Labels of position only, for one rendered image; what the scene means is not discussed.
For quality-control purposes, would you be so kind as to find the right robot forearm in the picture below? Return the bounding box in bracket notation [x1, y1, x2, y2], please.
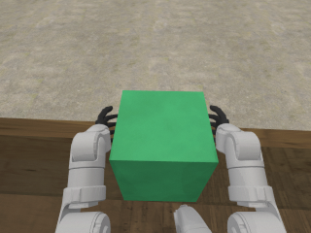
[215, 123, 287, 233]

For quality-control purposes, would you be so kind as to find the right robot hand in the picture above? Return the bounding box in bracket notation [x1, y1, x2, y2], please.
[208, 105, 229, 143]

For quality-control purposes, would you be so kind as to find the robot left upper arm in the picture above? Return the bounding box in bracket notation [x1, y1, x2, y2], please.
[56, 212, 111, 233]

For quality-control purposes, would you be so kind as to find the left robot forearm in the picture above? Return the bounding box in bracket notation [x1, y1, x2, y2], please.
[55, 124, 112, 233]

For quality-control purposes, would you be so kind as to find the right robot thigh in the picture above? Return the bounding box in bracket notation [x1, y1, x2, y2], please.
[173, 206, 212, 233]

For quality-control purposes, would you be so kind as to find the robot right upper arm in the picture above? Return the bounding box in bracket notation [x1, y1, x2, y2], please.
[227, 212, 286, 233]

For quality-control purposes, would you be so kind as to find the left robot hand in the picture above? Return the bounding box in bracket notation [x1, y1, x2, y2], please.
[95, 106, 118, 143]

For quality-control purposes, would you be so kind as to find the carton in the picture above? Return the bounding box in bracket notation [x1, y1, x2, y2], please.
[109, 90, 219, 202]

